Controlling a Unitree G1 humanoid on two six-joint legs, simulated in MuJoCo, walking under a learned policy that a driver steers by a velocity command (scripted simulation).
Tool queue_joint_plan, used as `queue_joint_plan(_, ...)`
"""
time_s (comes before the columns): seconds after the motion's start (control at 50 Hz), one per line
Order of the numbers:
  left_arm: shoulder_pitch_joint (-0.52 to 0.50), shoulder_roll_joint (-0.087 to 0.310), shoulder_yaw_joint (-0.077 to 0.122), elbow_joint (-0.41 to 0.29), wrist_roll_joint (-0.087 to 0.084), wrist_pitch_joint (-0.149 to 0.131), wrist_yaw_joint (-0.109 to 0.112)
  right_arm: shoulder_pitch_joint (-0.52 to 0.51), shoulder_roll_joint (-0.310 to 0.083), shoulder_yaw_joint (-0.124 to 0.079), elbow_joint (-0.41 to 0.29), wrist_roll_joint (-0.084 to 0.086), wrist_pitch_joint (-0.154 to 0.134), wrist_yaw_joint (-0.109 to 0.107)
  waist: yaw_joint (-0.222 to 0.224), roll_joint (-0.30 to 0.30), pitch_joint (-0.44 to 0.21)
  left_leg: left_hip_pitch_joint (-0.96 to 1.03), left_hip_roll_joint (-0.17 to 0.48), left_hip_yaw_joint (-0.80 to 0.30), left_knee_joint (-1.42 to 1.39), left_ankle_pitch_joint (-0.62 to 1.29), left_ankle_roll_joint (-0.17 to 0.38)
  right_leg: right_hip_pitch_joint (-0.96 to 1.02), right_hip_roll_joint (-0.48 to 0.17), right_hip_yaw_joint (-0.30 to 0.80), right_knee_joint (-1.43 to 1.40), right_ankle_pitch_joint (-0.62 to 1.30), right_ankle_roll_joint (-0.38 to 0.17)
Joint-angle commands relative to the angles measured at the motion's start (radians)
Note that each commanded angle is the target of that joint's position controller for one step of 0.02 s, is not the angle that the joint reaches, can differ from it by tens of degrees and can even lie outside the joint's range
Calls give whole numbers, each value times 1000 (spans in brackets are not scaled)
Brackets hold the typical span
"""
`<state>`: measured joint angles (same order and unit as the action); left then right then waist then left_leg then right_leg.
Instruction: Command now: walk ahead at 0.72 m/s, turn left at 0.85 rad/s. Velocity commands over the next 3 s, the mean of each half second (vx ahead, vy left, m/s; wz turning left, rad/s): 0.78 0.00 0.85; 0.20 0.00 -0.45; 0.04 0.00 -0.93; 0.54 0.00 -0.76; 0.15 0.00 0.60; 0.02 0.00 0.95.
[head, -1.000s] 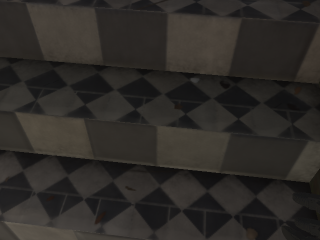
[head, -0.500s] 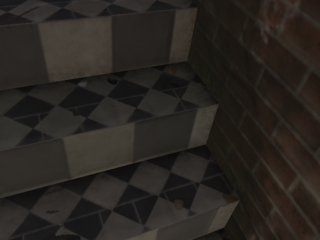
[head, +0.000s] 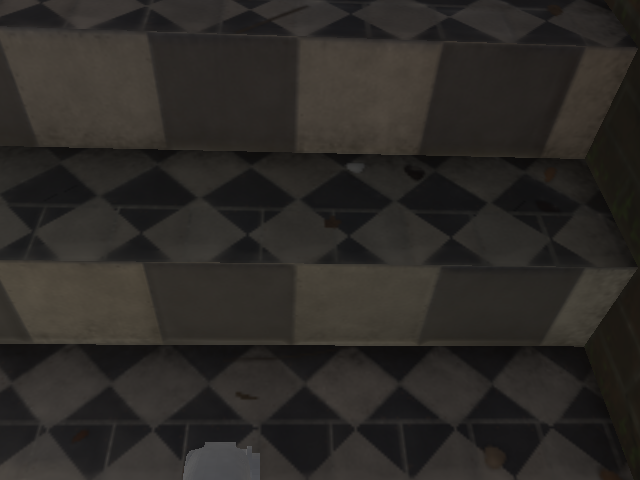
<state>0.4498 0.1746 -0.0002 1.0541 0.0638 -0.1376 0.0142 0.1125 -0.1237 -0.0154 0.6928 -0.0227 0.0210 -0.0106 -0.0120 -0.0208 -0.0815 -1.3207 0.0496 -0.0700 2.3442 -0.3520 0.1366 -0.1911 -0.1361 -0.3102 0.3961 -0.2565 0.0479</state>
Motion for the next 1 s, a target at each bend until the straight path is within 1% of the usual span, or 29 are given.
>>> queue_joint_plan(0.02,-110,189,61,-40,-34,-28,21,-226,-60,-20,-232,-4,12,-37,-104,29,184,-95,60,3,-197,-9,-34,-38,-286,134,-371,-314,-117)
queue_joint_plan(0.08,-79,233,88,-58,-21,-11,23,-253,-50,-23,-284,3,61,-15,-60,-104,146,-14,74,174,-416,-43,5,43,-250,22,-456,-212,-176)
queue_joint_plan(0.1,-79,256,91,-63,-62,-6,22,-298,-8,10,-318,27,63,-6,-47,-148,161,168,102,204,-722,-166,41,-5,-245,-16,-577,-107,-182)
queue_joint_plan(0.12,-139,270,96,-95,-57,11,19,-212,18,21,-290,26,75,-11,-68,-164,114,435,64,255,-845,-214,65,-68,-202,-96,-561,95,-206)
queue_joint_plan(0.16,-102,360,112,-166,-95,35,25,105,-88,-40,-183,22,79,-8,-169,-190,-125,753,-121,351,-862,-402,64,142,-227,-86,-89,1419,-266)
queue_joint_plan(0.18,-180,372,114,-229,-113,46,-9,314,-175,-64,-114,30,53,5,-235,-229,-288,968,-237,211,-1050,-383,73,155,-239,-10,269,1727,-271)
queue_joint_plan(0.2,-261,362,125,-316,-113,33,-53,360,-258,-95,-99,26,41,-1,-250,-99,-283,1079,-163,-197,-1438,-466,120,-99,-167,37,607,1317,-186)
queue_joint_plan(0.22,-368,232,104,-445,-67,15,-113,232,-406,-140,-117,14,46,-17,-168,272,-290,1129,-22,-863,-1986,-856,126,-447,66,192,986,212,-95)
queue_joint_plan(0.24,-463,88,75,-522,7,21,-118,-17,-395,-133,-173,32,50,-26,-82,251,-211,1006,25,-997,-2097,-881,45,-642,119,431,1408,163,-57)
queue_joint_plan(0.28,-462,-59,21,-586,43,39,-74,-15,-255,-90,-83,-8,17,-30,8,186,-73,852,-22,-772,-1925,-640,-41,-790,94,461,1742,286,-92)
queue_joint_plan(0.32,-381,-80,-15,-553,46,51,-34,103,-166,-66,44,-21,-48,-1,55,91,63,794,-86,-578,-1848,-467,-86,-878,102,427,1812,337,-130)
queue_joint_plan(0.38,-409,-56,-39,-560,30,71,8,184,-180,-64,79,0,-111,20,45,-13,173,829,-94,-448,-1880,-50,-78,-991,91,390,1735,199,-108)
queue_joint_plan(0.44,-508,-90,-47,-580,12,70,34,339,-172,-62,152,-15,-138,26,-21,2,115,1130,-16,-398,-1852,490,-125,-1279,107,275,1995,5,-123)
queue_joint_plan(0.46,-493,18,-35,-638,-134,60,-29,552,-242,-28,258,-100,-104,72,21,66,-117,1227,49,-471,-1763,659,-127,-1372,277,555,2044,63,-191)
queue_joint_plan(0.48,-505,34,-20,-613,-165,50,-34,616,-254,-23,286,-143,-69,105,-15,47,-20,1285,36,-396,-1785,811,-185,-1493,328,575,2086,139,-217)
queue_joint_plan(0.52,-616,109,2,-683,-154,58,-30,489,-309,-9,239,-113,-50,147,82,44,10,1137,-17,-182,-1898,944,-246,-1411,349,348,1774,120,-204)
queue_joint_plan(0.54,-624,137,14,-738,-134,103,-42,262,-377,-22,159,-56,-50,161,203,137,-11,868,-44,-60,-2000,1361,-213,-1112,383,142,1599,-22,-235)
queue_joint_plan(0.56,-508,-117,-75,-493,-18,134,27,254,-110,-21,186,58,-115,-2,59,5,48,773,-42,99,-2149,1366,-228,-721,370,-93,1502,-54,-160)
queue_joint_plan(0.58,-379,-119,-72,-481,-45,143,52,240,-163,-3,187,70,-132,-49,122,33,-24,695,-19,127,-2123,1597,-188,-432,329,-86,1412,-7,-140)
queue_joint_plan(0.6,-499,95,12,-788,-140,270,-73,243,-455,-17,250,-29,-83,115,423,356,-115,603,81,3,-2106,2794,-150,-261,418,-73,1144,59,-139)
queue_joint_plan(0.62,-63,155,49,-561,-140,378,-95,-71,-374,16,40,3,-70,158,381,118,-136,667,126,43,-1934,3065,-290,-95,442,-1,835,57,-123)
queue_joint_plan(0.64,224,97,59,-361,-65,442,-109,0,-329,25,98,-4,-27,131,406,-311,-227,856,95,-98,-1000,1851,-309,-191,290,291,467,277,-166)
queue_joint_plan(0.66,318,-48,-5,-332,67,468,-105,169,-401,-10,280,49,22,151,450,-288,-391,719,-152,-142,-324,571,-305,-61,159,712,295,336,-331)
queue_joint_plan(0.68,289,45,-5,-368,103,384,-116,311,-363,-40,297,22,12,197,317,-16,-296,359,-289,-473,-142,705,-175,-55,81,1261,350,913,-600)
queue_joint_plan(0.7,211,143,26,-304,54,288,-138,175,-303,-42,158,31,-35,184,235,71,-87,137,-307,-458,-197,561,-187,-93,50,1221,322,868,-605)
queue_joint_plan(0.76,-288,-96,-13,-238,-50,96,-137,158,-199,4,92,-59,-68,43,-45,150,-103,180,-102,-216,-523,369,-31,-283,216,806,156,1,-370)
queue_joint_plan(0.82,-184,-36,-12,-183,-62,60,-85,-31,-186,28,6,-42,-72,8,5,92,-77,267,-59,-96,-538,199,-67,-520,256,771,113,-68,-266)
queue_joint_plan(0.88,-61,81,15,-207,-30,43,-74,-231,-201,32,-84,-12,-82,9,79,-7,-106,355,-54,-29,-776,11,-110,-522,239,793,82,15,-237)
queue_joint_plan(1.0,-199,141,47,-393,-60,17,-39,-106,-183,-10,-101,-47,-36,3,-13,-109,-47,935,-70,-16,-1626,141,-247,-412,189,910,115,-59,-237)
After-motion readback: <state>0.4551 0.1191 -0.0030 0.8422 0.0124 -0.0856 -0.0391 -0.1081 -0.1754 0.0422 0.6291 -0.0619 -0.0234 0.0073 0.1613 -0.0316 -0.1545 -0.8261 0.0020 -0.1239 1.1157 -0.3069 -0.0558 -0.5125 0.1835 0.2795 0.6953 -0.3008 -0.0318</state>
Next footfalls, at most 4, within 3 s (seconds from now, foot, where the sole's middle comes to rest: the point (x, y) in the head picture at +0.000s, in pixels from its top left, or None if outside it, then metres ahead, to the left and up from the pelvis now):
0.18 left None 0.21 0.19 -0.57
0.66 right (138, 420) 0.46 0.27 -0.37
1.04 left None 0.45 0.54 -0.37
1.88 right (250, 403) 0.49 0.11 -0.38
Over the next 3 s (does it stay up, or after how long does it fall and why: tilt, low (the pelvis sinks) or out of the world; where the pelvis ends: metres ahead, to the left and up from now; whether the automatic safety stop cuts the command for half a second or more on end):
stays up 0.78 0.05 0.73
